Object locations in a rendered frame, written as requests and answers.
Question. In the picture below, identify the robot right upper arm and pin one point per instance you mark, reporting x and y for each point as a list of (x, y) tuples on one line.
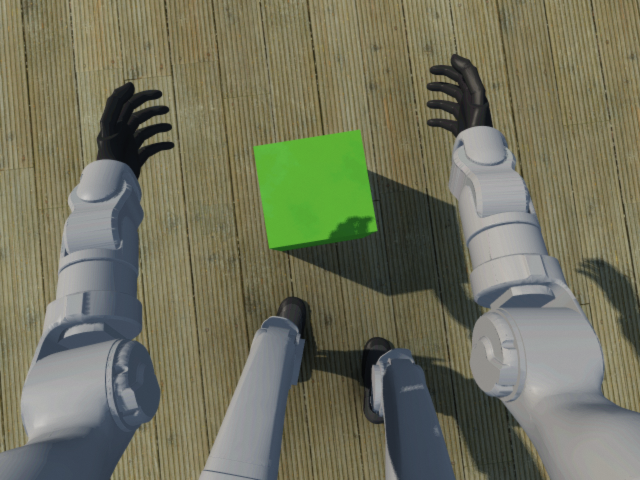
[(546, 366)]

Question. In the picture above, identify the left robot shin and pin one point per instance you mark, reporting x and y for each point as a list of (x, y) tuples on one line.
[(279, 322)]

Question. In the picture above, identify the left robot forearm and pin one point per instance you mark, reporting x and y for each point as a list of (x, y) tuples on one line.
[(96, 299)]

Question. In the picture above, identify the robot right thigh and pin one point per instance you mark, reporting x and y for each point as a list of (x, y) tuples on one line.
[(415, 448)]

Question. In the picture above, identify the right robot hand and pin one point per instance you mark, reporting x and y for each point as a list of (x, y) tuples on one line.
[(472, 108)]

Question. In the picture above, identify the left robot hand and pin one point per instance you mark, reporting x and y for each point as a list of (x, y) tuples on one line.
[(119, 138)]

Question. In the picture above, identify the robot left upper arm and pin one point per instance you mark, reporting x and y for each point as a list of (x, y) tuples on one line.
[(81, 409)]

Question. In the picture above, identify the carton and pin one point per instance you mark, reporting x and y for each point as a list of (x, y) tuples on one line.
[(315, 191)]

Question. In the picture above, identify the right robot forearm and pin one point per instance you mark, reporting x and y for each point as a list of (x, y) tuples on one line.
[(511, 265)]

